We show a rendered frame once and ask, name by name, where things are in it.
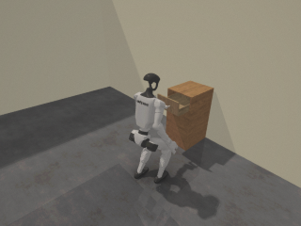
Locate cabinet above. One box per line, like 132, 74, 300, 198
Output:
166, 80, 214, 151

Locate drawer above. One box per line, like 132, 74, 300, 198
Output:
157, 92, 191, 117

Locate robot right upper arm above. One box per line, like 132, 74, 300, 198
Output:
152, 98, 166, 131

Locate robot left upper arm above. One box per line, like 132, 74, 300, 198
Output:
134, 91, 142, 103

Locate robot right hand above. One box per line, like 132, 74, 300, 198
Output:
167, 140, 178, 154

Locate robot left shin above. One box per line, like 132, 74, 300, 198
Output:
137, 148, 151, 173

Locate humanoid robot torso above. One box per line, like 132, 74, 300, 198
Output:
133, 91, 158, 148

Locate right robot forearm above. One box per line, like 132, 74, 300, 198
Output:
157, 123, 172, 146

